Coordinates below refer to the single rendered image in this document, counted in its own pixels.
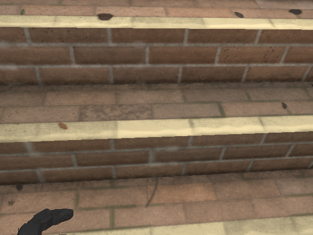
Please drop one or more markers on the left robot hand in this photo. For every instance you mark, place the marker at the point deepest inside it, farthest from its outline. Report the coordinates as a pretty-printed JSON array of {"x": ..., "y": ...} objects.
[{"x": 44, "y": 220}]

